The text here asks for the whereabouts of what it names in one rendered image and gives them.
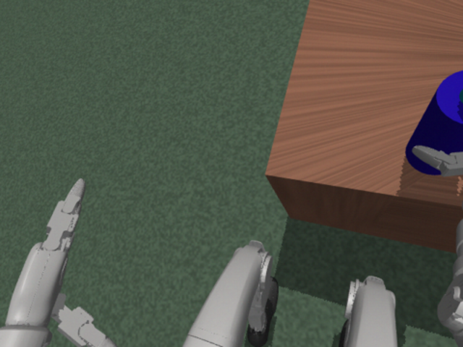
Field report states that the left robot foot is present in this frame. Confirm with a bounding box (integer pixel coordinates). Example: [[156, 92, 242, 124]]
[[247, 276, 279, 347]]

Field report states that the left robot arm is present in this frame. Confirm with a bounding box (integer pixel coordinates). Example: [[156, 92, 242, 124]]
[[0, 325, 53, 347]]

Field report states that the left robot hand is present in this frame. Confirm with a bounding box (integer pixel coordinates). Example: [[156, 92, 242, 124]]
[[5, 179, 118, 347]]

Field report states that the right robot hand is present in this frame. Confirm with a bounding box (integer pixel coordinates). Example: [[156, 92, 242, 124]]
[[412, 145, 463, 176]]

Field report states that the right robot arm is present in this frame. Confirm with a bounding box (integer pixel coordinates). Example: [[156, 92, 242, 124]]
[[437, 201, 463, 347]]

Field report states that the bottle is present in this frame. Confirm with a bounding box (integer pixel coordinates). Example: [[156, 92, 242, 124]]
[[405, 70, 463, 175]]

